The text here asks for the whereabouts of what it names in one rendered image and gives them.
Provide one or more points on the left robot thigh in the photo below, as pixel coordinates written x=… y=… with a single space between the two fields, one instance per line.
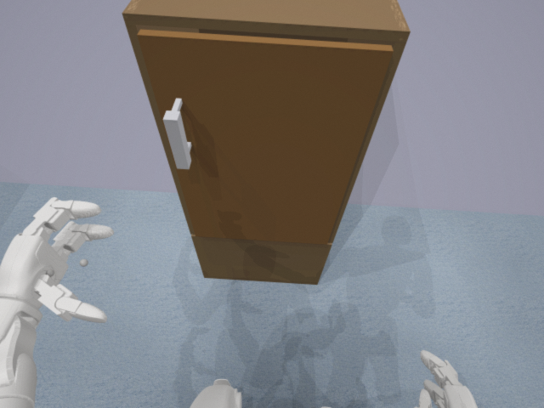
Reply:
x=218 y=396

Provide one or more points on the cupboard door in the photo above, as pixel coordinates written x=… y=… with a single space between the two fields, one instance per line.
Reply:
x=275 y=125

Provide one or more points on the robot right hand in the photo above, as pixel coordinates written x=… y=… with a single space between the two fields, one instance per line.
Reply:
x=454 y=394

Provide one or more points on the robot left hand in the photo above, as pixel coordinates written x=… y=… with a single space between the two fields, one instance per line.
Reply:
x=29 y=256

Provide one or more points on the robot left forearm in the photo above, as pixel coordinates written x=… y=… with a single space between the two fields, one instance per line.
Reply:
x=18 y=373

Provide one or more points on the handle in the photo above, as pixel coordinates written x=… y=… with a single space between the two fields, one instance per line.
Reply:
x=176 y=136

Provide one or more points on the robot left shin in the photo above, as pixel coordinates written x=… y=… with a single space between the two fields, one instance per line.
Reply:
x=221 y=382

